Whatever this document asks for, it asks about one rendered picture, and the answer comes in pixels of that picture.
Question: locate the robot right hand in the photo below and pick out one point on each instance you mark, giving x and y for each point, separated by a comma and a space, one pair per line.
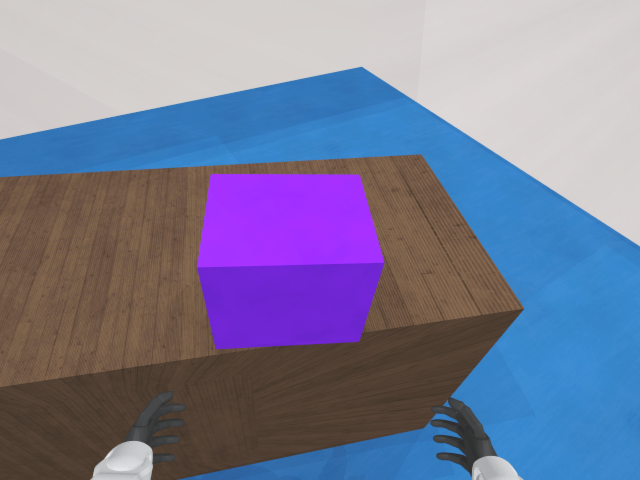
474, 442

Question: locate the left robot forearm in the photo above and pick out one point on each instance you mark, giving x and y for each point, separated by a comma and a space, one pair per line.
130, 460

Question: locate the pedestal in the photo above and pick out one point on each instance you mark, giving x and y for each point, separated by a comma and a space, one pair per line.
102, 309

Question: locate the right robot forearm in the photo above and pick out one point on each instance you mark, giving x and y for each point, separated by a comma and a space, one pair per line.
493, 468

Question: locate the robot left hand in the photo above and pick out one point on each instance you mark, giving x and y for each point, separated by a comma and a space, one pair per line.
146, 425

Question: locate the carton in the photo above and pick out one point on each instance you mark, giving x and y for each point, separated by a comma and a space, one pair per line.
287, 259

